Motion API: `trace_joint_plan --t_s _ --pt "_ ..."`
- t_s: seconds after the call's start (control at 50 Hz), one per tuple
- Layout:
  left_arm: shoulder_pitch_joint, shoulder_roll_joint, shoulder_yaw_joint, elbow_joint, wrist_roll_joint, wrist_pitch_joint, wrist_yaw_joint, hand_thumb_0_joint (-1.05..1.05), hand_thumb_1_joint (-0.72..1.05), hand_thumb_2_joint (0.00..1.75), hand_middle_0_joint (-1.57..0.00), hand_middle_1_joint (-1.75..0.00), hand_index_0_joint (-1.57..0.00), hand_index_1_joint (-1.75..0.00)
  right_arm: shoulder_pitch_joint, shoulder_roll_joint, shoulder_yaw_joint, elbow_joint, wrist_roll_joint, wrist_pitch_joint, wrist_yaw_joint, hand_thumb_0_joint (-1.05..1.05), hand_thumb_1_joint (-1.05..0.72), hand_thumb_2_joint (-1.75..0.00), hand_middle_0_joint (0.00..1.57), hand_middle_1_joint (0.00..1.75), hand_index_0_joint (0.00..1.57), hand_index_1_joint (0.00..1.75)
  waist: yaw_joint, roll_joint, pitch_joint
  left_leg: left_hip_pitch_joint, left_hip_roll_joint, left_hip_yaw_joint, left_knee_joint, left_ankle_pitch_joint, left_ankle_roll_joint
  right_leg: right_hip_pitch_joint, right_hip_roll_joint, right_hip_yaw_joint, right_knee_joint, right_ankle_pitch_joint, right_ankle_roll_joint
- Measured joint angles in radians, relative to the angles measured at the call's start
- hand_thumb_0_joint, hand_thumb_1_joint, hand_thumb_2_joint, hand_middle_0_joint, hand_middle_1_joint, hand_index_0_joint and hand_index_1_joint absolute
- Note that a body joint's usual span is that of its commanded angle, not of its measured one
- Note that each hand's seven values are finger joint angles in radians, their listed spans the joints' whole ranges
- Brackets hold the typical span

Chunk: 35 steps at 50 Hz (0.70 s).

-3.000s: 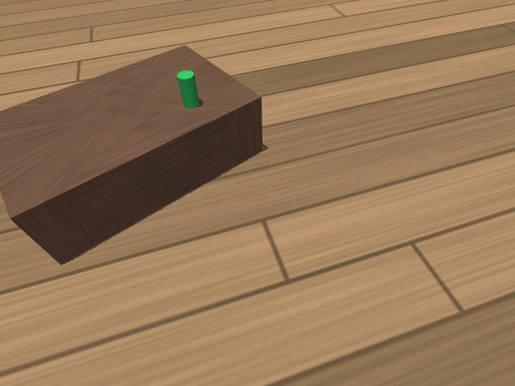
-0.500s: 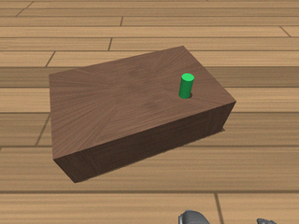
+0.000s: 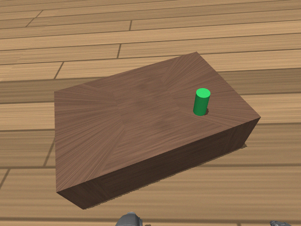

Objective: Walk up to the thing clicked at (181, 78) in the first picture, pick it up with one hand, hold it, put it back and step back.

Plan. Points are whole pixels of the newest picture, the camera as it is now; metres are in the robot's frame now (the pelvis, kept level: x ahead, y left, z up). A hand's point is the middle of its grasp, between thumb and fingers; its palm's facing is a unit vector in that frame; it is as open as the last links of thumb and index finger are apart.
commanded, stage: walk up
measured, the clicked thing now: (201, 102) +0.79 -0.23 -0.33
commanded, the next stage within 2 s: stand in 1.56 s
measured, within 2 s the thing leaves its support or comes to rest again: neither
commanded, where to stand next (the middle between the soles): +0.15 +0.02 m, yaw -3 degrees
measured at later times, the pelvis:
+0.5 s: pelvis +0.07 +0.03 -0.01, yaw -4 degrees
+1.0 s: pelvis +0.09 +0.03 +0.02, yaw -4 degrees
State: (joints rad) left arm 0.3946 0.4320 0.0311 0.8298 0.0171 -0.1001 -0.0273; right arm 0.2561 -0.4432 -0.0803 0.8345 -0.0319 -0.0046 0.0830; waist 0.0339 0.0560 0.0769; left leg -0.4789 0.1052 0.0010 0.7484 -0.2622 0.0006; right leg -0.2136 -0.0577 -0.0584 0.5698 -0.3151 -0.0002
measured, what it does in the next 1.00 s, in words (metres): steps on the spot: left foot, then right foot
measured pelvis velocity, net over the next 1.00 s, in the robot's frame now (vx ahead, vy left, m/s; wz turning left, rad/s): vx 0.09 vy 0.03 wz -0.08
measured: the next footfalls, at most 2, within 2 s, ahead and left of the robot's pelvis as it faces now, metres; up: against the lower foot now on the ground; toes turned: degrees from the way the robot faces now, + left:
left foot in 0.06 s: +0.16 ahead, +0.16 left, +0.00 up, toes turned +1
right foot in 0.40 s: +0.15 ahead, -0.10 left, +0.00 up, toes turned -6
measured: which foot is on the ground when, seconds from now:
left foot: up 0.00-0.04, down 0.06-1.00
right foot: down 0.00-0.08, up 0.10-0.38, down 0.40-1.00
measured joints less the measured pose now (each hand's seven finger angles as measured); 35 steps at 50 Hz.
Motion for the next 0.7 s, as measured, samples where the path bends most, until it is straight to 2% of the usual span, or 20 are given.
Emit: trace_joint_plan --t_s 0.06,0.1,0.16,0.2,0.3,0.38,0.42,0.46,0.54,0.7 --pt "0.008 0.016 -0.004 0.003 -0.003 0.016 0.005 0.01 0.90 0.89 -0.21 -0.30 -0.21 -0.30 -0.010 -0.002 -0.002 0.006 0.002 -0.014 -0.010 0.01 -0.90 -0.90 0.20 0.30 0.20 0.30 0.002 -0.019 -0.010 0.073 -0.022 0.021 -0.117 0.047 0.011 -0.006 -0.020 0.009 0.079 -0.070 0.025" --pt "-0.008 0.025 -0.005 0.016 -0.009 0.033 0.013 0.01 0.90 0.89 -0.21 -0.30 -0.20 -0.30 -0.025 0.013 -0.002 0.008 0.000 -0.029 -0.024 0.01 -0.90 -0.90 0.20 0.30 0.20 0.30 0.000 -0.059 0.002 0.081 -0.052 0.042 -0.086 0.046 -0.002 -0.043 -0.046 0.046 0.201 -0.109 0.005" --pt "-0.043 0.021 -0.012 0.039 -0.015 0.055 0.027 0.01 0.90 0.89 -0.20 -0.30 -0.20 -0.30 -0.037 0.038 0.015 -0.004 0.014 -0.038 -0.032 0.01 -0.90 -0.90 0.20 0.30 0.20 0.30 -0.010 -0.073 0.015 0.095 -0.045 0.051 -0.060 0.007 0.005 -0.140 0.010 0.088 0.438 -0.185 -0.028" --pt "-0.061 0.022 -0.012 0.047 -0.020 0.055 0.029 0.01 0.91 0.89 -0.20 -0.30 -0.20 -0.30 -0.037 0.057 0.030 -0.010 0.018 -0.041 -0.039 0.01 -0.90 -0.90 0.20 0.30 0.20 0.30 -0.017 -0.090 0.022 0.121 -0.046 0.060 -0.088 0.010 0.009 -0.187 0.023 0.087 0.486 -0.170 -0.039" --pt "-0.094 0.003 -0.009 0.062 -0.016 0.059 0.018 0.01 0.91 0.89 -0.20 -0.30 -0.20 -0.30 -0.036 0.061 0.052 -0.005 0.016 -0.041 -0.056 0.00 -0.90 -0.90 0.20 0.30 0.21 0.31 -0.032 -0.097 0.030 0.152 -0.050 0.082 -0.115 0.001 0.013 -0.213 0.008 0.054 0.335 -0.107 -0.030" --pt "-0.116 -0.013 -0.004 0.087 -0.009 0.068 0.016 0.01 0.91 0.89 -0.20 -0.30 -0.20 -0.30 -0.045 0.049 0.058 0.011 0.020 -0.025 -0.064 0.01 -0.90 -0.90 0.20 0.30 0.21 0.31 -0.036 -0.078 0.031 0.133 -0.039 0.091 -0.051 -0.045 0.004 -0.155 0.015 0.032 0.162 -0.030 -0.035" --pt "-0.134 -0.027 0.000 0.107 -0.002 0.069 0.019 0.01 0.91 0.89 -0.20 -0.30 -0.20 -0.30 -0.057 0.042 0.058 0.031 0.027 -0.015 -0.070 0.01 -0.90 -0.90 0.20 0.30 0.21 0.31 -0.034 -0.048 0.038 0.125 -0.017 0.082 -0.007 -0.074 -0.008 -0.129 0.036 0.023 0.125 0.018 -0.013" --pt "-0.148 -0.035 -0.007 0.120 -0.002 0.070 0.016 0.01 0.91 0.89 -0.20 -0.30 -0.20 -0.30 -0.069 0.050 0.060 0.057 0.036 -0.005 -0.077 0.01 -0.90 -0.90 0.20 0.30 0.20 0.30 -0.032 -0.042 0.033 0.129 -0.030 0.071 -0.006 -0.096 -0.005 -0.134 0.035 0.026 0.141 0.001 -0.006" --pt "-0.188 -0.052 -0.027 0.147 -0.007 0.080 0.013 0.01 0.90 0.89 -0.20 -0.30 -0.20 -0.30 -0.093 0.061 0.067 0.114 0.039 -0.008 -0.077 0.01 -0.90 -0.90 0.20 0.30 0.20 0.30 -0.032 -0.045 0.026 0.170 -0.059 0.075 -0.076 -0.047 -0.009 -0.122 0.020 0.046 0.129 -0.001 0.004" --pt "-0.282 -0.071 -0.042 0.200 -0.018 0.080 0.007 0.01 0.90 0.89 -0.20 -0.30 -0.20 -0.30 -0.124 0.080 0.092 0.224 0.032 -0.021 -0.070 0.01 -0.90 -0.90 0.20 0.30 0.20 0.30 -0.040 -0.055 0.001 0.244 -0.059 0.082 -0.212 0.007 -0.014 -0.052 0.027 0.047 -0.003 0.058 0.005"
